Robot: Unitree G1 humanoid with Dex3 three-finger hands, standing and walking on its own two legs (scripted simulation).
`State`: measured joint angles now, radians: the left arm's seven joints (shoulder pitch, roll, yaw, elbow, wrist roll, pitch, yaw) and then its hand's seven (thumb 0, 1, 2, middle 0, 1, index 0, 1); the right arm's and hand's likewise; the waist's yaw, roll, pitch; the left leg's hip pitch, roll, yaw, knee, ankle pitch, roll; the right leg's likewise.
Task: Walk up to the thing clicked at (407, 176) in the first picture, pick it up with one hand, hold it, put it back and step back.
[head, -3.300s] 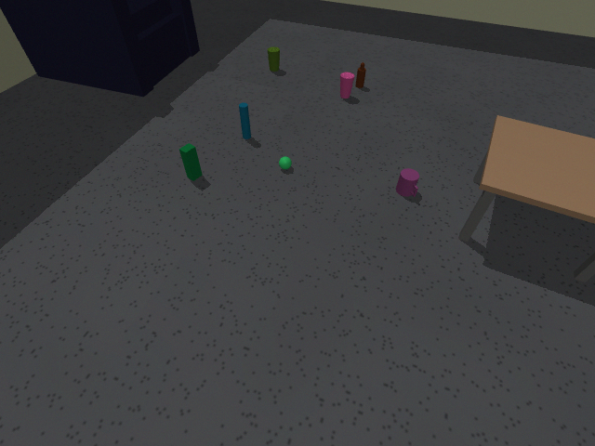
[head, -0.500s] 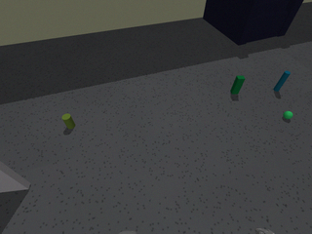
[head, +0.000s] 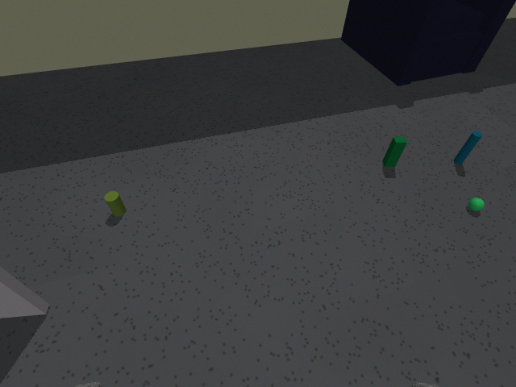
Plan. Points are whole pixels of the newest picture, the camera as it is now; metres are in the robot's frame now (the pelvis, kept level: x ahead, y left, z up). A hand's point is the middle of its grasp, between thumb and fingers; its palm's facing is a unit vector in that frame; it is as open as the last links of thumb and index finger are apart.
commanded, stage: stand
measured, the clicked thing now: out of the picture +0.44 -1.40 -0.72
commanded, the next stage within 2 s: none
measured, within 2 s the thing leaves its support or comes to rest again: neither
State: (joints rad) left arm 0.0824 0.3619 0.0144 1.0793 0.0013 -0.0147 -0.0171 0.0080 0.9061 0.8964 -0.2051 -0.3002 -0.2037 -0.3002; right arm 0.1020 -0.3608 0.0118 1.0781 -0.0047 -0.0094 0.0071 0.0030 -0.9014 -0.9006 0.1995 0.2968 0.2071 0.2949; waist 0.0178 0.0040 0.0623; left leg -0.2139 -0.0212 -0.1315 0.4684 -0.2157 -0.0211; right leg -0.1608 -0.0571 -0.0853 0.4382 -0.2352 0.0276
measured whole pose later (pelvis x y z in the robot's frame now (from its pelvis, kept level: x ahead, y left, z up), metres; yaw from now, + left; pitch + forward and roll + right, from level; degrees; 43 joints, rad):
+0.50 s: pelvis +0.00 -0.01 +0.01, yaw -2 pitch -3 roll +0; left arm 0.08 0.36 0.01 1.16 0.01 -0.01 -0.01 0.01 0.91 0.90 -0.20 -0.30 -0.20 -0.30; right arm 0.08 -0.35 0.01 1.13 -0.01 0.00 0.01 0.00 -0.90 -0.90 0.20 0.30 0.21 0.29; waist 0.02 0.01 0.07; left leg -0.15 0.00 -0.11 0.35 -0.16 -0.04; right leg -0.12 -0.04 -0.06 0.36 -0.19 0.02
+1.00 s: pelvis +0.00 -0.02 +0.01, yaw -2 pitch -2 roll +0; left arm 0.09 0.35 0.01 1.14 0.01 -0.01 -0.02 0.01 0.91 0.90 -0.20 -0.30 -0.20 -0.30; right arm 0.11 -0.36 0.02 1.13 -0.01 0.00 0.01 0.00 -0.90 -0.90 0.20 0.30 0.21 0.29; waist 0.01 0.01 0.06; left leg -0.14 0.02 -0.10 0.34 -0.17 -0.05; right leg -0.12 -0.03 -0.06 0.35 -0.19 0.01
